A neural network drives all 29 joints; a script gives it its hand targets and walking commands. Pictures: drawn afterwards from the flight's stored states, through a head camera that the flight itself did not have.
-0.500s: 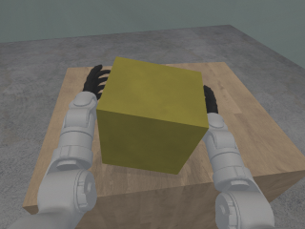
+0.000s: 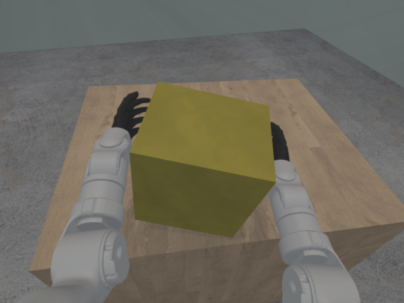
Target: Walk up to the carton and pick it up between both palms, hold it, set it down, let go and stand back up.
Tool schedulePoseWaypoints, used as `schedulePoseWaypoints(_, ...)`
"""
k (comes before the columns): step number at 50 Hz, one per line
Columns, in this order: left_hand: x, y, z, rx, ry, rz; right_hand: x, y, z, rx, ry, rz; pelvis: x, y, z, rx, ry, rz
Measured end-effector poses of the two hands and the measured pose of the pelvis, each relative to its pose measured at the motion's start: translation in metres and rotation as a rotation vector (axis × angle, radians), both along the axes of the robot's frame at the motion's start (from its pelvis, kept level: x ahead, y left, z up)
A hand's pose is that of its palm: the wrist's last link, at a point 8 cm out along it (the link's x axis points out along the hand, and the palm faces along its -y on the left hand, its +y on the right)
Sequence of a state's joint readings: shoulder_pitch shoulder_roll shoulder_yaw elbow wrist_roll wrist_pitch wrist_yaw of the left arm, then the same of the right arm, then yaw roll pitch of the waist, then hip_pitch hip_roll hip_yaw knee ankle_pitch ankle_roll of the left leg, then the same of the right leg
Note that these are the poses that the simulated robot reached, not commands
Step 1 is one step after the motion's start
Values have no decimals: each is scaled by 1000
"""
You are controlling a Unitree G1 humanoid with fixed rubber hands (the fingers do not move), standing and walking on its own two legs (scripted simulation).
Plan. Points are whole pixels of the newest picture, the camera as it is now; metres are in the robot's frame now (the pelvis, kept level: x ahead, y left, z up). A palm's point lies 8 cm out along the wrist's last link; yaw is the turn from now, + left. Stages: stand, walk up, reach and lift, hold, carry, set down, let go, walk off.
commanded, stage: set down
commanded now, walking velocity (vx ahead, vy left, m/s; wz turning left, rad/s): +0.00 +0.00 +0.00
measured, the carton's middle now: (198, 165) +0.38 -0.02 +0.08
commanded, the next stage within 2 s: none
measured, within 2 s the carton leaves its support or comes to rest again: rests again in 1.62 s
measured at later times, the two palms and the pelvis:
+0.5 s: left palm (125, 136) +0.42 +0.13 +0.13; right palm (276, 165) +0.35 -0.18 +0.09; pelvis +0.00 +0.00 +0.00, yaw +0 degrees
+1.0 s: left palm (124, 136) +0.43 +0.13 +0.13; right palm (274, 167) +0.35 -0.18 +0.09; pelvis +0.01 +0.00 +0.00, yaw +0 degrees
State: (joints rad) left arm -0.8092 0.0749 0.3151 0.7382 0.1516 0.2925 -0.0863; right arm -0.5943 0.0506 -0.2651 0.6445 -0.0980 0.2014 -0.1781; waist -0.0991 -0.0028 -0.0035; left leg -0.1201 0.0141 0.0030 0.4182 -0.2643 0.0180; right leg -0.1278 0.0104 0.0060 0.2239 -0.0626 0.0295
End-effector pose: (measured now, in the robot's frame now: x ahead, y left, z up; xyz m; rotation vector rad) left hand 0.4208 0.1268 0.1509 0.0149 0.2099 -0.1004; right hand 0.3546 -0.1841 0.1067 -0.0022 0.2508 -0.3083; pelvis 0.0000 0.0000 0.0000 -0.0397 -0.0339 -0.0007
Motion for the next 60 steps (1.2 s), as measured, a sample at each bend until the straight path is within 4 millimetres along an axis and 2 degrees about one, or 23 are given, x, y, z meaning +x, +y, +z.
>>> schedulePoseWaypoints(15,1,1,-18,-5,2,-9,-1,0,-13,-4,-1,-8,4,1,0,-1,5,0)
schedulePoseWaypoints(43,3,1,-19,13,-4,-25,-3,1,-17,-11,-50,-22,5,2,0,-2,7,0)
schedulePoseWaypoints(60,12,6,-30,47,25,-39,4,6,-26,-11,-83,-30,14,4,0,-5,19,1)
